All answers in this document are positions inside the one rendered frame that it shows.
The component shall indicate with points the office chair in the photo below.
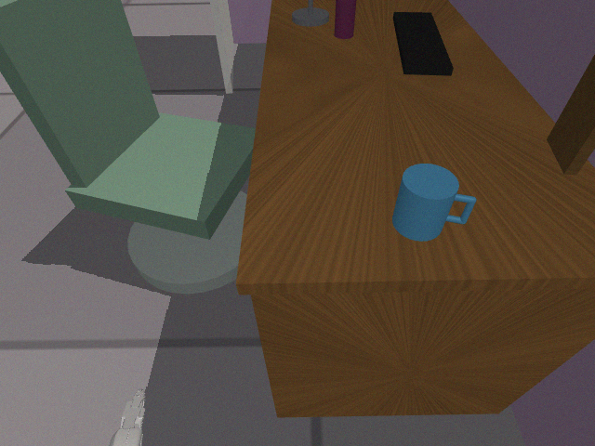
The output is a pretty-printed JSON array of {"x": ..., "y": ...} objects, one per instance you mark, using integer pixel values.
[{"x": 75, "y": 69}]

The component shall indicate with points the left robot hand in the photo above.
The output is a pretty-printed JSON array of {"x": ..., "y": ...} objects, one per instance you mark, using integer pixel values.
[{"x": 130, "y": 433}]

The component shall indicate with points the desk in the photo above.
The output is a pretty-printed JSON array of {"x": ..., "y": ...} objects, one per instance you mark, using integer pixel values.
[{"x": 355, "y": 319}]

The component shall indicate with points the desk lamp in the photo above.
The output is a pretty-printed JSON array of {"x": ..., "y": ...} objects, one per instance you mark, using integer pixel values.
[{"x": 310, "y": 16}]

